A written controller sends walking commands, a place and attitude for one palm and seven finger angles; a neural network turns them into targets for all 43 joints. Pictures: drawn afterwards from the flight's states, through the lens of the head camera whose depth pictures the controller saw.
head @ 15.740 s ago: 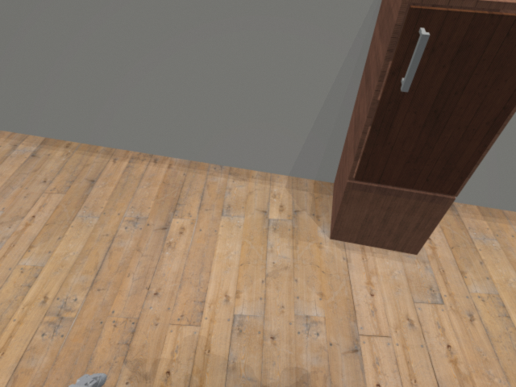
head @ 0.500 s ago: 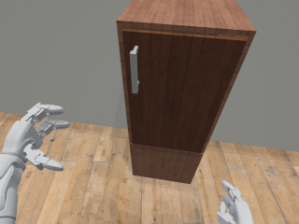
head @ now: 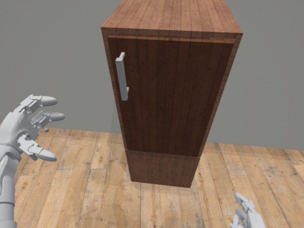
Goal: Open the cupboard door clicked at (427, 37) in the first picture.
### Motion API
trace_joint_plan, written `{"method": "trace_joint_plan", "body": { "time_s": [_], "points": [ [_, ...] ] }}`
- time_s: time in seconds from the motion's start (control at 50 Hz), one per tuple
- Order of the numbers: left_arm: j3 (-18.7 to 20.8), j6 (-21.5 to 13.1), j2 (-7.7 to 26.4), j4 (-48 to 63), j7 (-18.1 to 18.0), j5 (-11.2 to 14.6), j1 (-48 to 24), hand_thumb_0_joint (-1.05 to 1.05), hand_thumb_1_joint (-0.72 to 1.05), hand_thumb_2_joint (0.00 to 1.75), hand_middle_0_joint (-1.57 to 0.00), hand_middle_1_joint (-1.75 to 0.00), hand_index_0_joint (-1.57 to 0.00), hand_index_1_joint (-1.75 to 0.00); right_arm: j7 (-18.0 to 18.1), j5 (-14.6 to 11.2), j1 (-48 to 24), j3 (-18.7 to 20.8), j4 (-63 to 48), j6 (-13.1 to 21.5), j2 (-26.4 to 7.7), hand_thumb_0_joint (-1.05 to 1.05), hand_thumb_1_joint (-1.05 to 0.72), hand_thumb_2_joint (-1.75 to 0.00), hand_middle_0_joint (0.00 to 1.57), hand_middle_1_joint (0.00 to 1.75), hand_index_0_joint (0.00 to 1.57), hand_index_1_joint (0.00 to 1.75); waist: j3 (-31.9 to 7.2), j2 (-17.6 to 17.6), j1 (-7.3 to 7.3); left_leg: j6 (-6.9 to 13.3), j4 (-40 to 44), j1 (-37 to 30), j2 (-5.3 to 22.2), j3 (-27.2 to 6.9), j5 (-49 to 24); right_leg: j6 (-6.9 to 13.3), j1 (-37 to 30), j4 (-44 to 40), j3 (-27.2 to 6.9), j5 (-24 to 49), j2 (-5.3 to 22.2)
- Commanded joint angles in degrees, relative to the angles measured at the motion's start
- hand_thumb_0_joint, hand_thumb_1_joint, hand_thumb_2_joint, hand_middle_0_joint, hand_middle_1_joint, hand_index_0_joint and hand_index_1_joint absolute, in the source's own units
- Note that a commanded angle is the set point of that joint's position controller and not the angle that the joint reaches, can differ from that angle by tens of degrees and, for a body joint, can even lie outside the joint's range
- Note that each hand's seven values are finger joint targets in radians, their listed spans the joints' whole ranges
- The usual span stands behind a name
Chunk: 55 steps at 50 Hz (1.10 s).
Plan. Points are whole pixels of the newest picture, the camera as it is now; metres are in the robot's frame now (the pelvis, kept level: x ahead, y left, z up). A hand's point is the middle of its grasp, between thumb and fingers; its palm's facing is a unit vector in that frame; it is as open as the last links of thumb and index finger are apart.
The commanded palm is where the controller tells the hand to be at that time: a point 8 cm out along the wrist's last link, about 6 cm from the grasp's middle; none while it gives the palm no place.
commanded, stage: raise the hand with hooked fingers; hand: left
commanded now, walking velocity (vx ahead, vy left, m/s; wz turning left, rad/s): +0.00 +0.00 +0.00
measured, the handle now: (123, 77) +0.53 +0.14 +0.14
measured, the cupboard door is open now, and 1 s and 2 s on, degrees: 0 0 0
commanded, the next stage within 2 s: move the hooked fingers beside the handle in 0.20 s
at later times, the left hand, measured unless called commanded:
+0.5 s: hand (51, 126) +0.29 +0.27 +0.15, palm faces +0.01 -1.00 -0.02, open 14.0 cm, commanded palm +0.28 +0.31 +0.16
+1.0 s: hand (71, 109) +0.36 +0.24 +0.15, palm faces -0.02 -1.00 -0.01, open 14.0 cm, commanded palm +0.34 +0.29 +0.15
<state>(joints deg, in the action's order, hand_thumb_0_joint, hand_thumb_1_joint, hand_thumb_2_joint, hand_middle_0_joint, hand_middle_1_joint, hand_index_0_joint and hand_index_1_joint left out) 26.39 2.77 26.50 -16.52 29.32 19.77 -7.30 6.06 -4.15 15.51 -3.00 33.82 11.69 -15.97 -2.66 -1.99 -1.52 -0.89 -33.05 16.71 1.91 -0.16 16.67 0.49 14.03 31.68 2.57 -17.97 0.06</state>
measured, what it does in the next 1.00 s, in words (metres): stands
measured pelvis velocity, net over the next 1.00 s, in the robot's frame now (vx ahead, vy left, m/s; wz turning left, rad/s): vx -0.01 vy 0.01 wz -0.01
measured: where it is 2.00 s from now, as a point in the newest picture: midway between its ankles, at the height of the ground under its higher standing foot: outside the picture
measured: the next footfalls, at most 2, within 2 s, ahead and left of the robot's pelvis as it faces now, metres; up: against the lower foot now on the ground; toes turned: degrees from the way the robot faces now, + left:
none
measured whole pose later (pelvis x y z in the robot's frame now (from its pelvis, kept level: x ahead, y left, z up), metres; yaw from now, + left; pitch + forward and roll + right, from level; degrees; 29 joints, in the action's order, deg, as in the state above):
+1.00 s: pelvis -0.01 +0.01 +0.00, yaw -1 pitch +2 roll -1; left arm 20.6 -0.7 24.5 -30.2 22.9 15.0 -23.0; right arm 6.4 -4.0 17.5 -3.0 35.8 9.0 -15.4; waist -2.4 -1.6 0.6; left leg 0.0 -33.1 19.0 1.3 0.8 16.0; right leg -0.3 16.6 31.8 1.6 -17.1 0.7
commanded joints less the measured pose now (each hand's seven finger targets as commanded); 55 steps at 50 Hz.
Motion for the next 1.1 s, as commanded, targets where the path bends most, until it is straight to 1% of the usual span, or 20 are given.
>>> {"method": "trace_joint_plan", "body": {
  "time_s": [0.0,0.04,0.08,0.14,0.24,0.34,0.38,0.44,0.46,0.54,0.58,0.6,0.66,0.72,0.74,0.82,0.96,1.02,1.04,1.08],
  "points": [
    [6.11,-4.98,18.01,14.79,-1.22,1.37,-18.1,0.0,-0.5,0.3,-0.3,-1.2,-0.3,-1.2,0.99,-0.03,-6.31,2.64,-9.26,3.73,-6.56,0.0,-0.9,-0.9,0.2,0.3,0.2,0.3,-11.34,-4.9,-0.1,2.8,3.28,-7.84,-2.53,0.24,-14.13,0.23,-0.97,-4.45,-0.53,17.69,-0.87],
    [5.44,-5.31,17.5,14.9,-1.18,1.61,-18.21,0.0,-0.5,0.3,-0.3,-1.2,-0.3,-1.2,1.17,-0.06,-6.47,2.54,-9.11,3.7,-6.5,0.0,-0.9,-0.9,0.2,0.3,0.2,0.3,-11.07,-3.57,-0.04,2.9,3.22,-7.95,-2.4,0.31,-14.05,0.13,-1.48,-4.76,-0.75,17.69,-0.9],
    [5.54,-5.31,17.38,14.05,-0.9,1.53,-17.9,0.0,-0.5,0.3,-0.3,-1.2,-0.3,-1.2,1.38,-0.06,-6.65,2.56,-9.0,3.8,-6.38,0.0,-0.9,-0.9,0.2,0.3,0.2,0.3,-10.96,-4.64,0.07,2.93,3.29,-8.06,-2.6,0.39,-13.73,0.0,-1.27,-4.83,-0.88,18.08,-0.72],
    [4.59,-4.37,16.3,11.03,-0.4,1.78,-16.19,0.0,-0.5,0.3,-0.3,-1.2,-0.3,-1.2,1.55,-0.27,-6.32,2.56,-8.62,3.49,-6.56,0.0,-0.9,-0.9,0.2,0.3,0.2,0.3,-9.12,-1.47,0.16,2.93,3.53,-7.14,-2.45,0.35,-12.71,-0.19,-0.66,-5.24,-0.67,16.97,-0.86],
    [4.75,-2.85,16.92,8.52,0.06,2.0,-16.48,0.0,-0.5,0.3,-0.3,-1.2,-0.3,-1.2,1.54,-0.4,-6.61,2.48,-8.83,3.0,-6.9,0.0,-0.9,-0.9,0.2,0.3,0.2,0.3,-7.84,0.82,-0.05,2.9,3.59,-5.55,-2.61,0.21,-10.84,-0.4,-0.01,-5.69,-1.09,14.99,-0.62],
    [2.59,-5.0,16.03,10.3,-0.62,1.62,-23.91,0.0,-0.5,0.3,-0.3,-1.2,-0.3,-1.2,1.91,-0.42,-6.97,2.32,-8.71,3.23,-6.5,0.0,-0.9,-0.9,0.2,0.3,0.2,0.3,-8.48,-0.42,1.26,2.96,3.3,-6.55,-2.49,0.1,-8.88,-0.4,1.59,-6.1,-1.66,11.78,-0.69],
    [1.28,-6.03,15.31,9.82,-1.12,1.02,-27.64,0.0,-0.5,0.3,-0.3,-1.2,-0.3,-1.2,2.26,-0.39,-6.95,2.15,-8.13,3.52,-6.39,0.0,-0.9,-0.9,0.2,0.3,0.2,0.3,-8.33,-3.16,1.89,2.91,3.56,-7.23,-2.65,-0.19,-7.49,-0.12,2.67,-6.16,-1.46,10.14,-0.68],
    [2.32,-6.54,17.2,6.34,-1.87,0.23,-28.03,0.0,-0.5,0.3,-0.3,-1.2,-0.3,-1.2,2.53,-0.29,-6.03,2.22,-7.18,3.49,-6.81,0.0,-0.9,-0.9,0.2,0.3,0.2,0.3,-8.6,-2.15,1.59,2.83,3.74,-6.73,-2.39,-0.44,-6.81,0.06,2.51,-6.33,-1.41,8.57,-0.69],
    [0.46,-6.28,15.52,5.26,-1.89,-0.12,-29.44,0.0,-0.5,0.3,-0.3,-1.2,-0.3,-1.2,2.54,-0.35,-6.25,2.02,-7.21,3.44,-6.7,0.0,-0.9,-0.9,0.2,0.3,0.2,0.3,-8.29,-2.15,2.02,2.85,4.02,-6.03,-2.49,-0.47,-5.8,-0.03,3.03,-6.35,-1.4,7.67,-0.48],
    [-0.35,-5.59,15.67,0.45,-2.77,-1.09,-31.4,0.0,-0.5,0.3,-0.3,-1.2,-0.3,-1.2,2.47,-0.35,-5.62,2.0,-6.78,3.1,-7.02,0.0,-0.9,-0.9,0.2,0.3,0.2,0.3,-8.02,-1.8,1.74,2.68,4.44,-4.81,-2.29,-0.8,-4.29,0.23,3.23,-6.49,-1.21,5.26,-0.36],
    [-2.09,-5.87,14.58,1.17,-3.1,-1.8,-35.23,0.0,-0.5,0.3,-0.3,-1.2,-0.3,-1.2,2.34,-0.41,-5.72,2.06,-6.94,3.11,-7.03,0.0,-0.9,-0.9,0.2,0.3,0.2,0.3,-9.86,-3.27,2.21,2.68,4.54,-5.82,-2.38,-1.01,-4.76,0.36,3.49,-5.87,-0.86,6.06,-0.35],
    [-1.03,-5.89,15.12,0.55,-3.42,-1.85,-34.06,0.0,-0.5,0.3,-0.3,-1.2,-0.3,-1.2,2.22,-0.33,-5.41,2.24,-7.1,3.13,-6.93,0.0,-0.9,-0.9,0.2,0.3,0.2,0.3,-11.02,-3.72,1.83,2.69,4.33,-6.4,-2.32,-1.01,-5.62,0.5,3.07,-5.58,-0.82,7.03,-0.41],
    [-0.64,-6.57,15.02,0.94,-4.04,-1.77,-32.93,0.0,-0.5,0.3,-0.3,-1.2,-0.3,-1.2,1.63,-0.14,-5.03,2.26,-7.65,2.77,-6.96,0.0,-0.9,-0.9,0.2,0.3,0.2,0.3,-13.25,-2.11,1.15,2.67,4.2,-6.43,-2.25,-0.87,-8.58,0.6,1.07,-4.68,-0.56,10.76,-0.59],
    [1.2,-6.75,16.04,-0.92,-4.92,-1.9,-31.99,0.0,-0.5,0.3,-0.3,-1.2,-0.3,-1.2,1.35,-0.07,-4.13,2.52,-7.43,2.32,-7.19,0.0,-0.9,-0.9,0.2,0.3,0.2,0.3,-12.83,-0.91,0.81,2.62,4.22,-5.83,-2.07,-0.69,-10.08,0.61,0.96,-4.18,-0.33,12.69,-0.73],
    [2.52,-6.66,17.57,-1.98,-5.19,-1.94,-31.23,0.0,-0.5,0.3,-0.3,-1.2,-0.3,-1.2,1.18,0.1,-3.72,2.5,-7.23,1.94,-7.43,0.0,-0.9,-0.9,0.2,0.3,0.2,0.3,-12.12,1.13,0.43,2.68,4.25,-4.92,-1.98,-0.73,-10.71,0.61,0.24,-4.2,-0.33,13.28,-0.81],
    [-1.99,-6.57,13.54,-0.24,-5.97,-3.21,-36.42,0.0,-0.5,0.3,-0.3,-1.2,-0.3,-1.2,1.1,-0.14,-3.45,2.81,-7.36,1.41,-7.11,0.0,-0.9,-0.9,0.2,0.3,0.2,0.3,-11.57,-4.02,1.8,2.5,4.48,-6.28,-1.87,-0.64,-10.24,0.72,2.96,-4.12,-0.2,12.13,-0.77],
    [-1.72,-7.48,13.82,-1.45,-6.72,-3.1,-39.51,0.0,-0.5,0.3,-0.3,-1.2,-0.3,-1.2,1.17,0.09,-1.93,3.0,-6.24,0.52,-7.41,0.0,-0.9,-0.9,0.2,0.3,0.2,0.3,-13.46,-0.55,2.54,2.63,3.89,-7.33,-1.67,-0.82,-12.95,0.76,2.16,-3.8,-0.04,15.12,-1.15],
    [-3.35,-7.26,13.03,-4.46,-7.03,-4.06,-43.5,0.0,-0.5,0.3,-0.3,-1.2,-0.3,-1.2,1.24,0.1,-1.28,2.98,-5.24,-0.06,-7.47,0.0,-0.9,-0.9,0.2,0.3,0.2,0.3,-12.53,-2.17,3.42,2.44,3.83,-7.21,-1.73,-0.99,-12.13,0.82,3.98,-3.84,0.05,14.0,-1.03],
    [-4.08,-7.29,12.39,-4.72,-7.21,-4.15,-43.74,0.0,-0.5,0.3,-0.3,-1.2,-0.3,-1.2,1.19,0.18,-1.04,3.05,-5.28,-0.31,-7.47,0.0,-0.9,-0.9,0.2,0.3,0.2,0.3,-13.14,-0.88,3.41,2.62,3.52,-7.33,-1.71,-0.84,-12.64,0.8,3.33,-3.81,-0.05,14.3,-1.0],
    [-4.07,-7.5,12.33,-4.48,-7.5,-4.48,-44.08,0.0,-0.5,0.3,-0.3,-1.2,-0.3,-1.2,0.99,0.24,-1.01,3.2,-5.42,-0.42,-7.39,0.0,-0.9,-0.9,0.2,0.3,0.2,0.3,-15.23,-2.9,3.22,2.55,3.09,-8.41,-1.85,-0.83,-14.08,0.87,3.16,-3.36,-0.13,15.81,-0.94]
  ]
}}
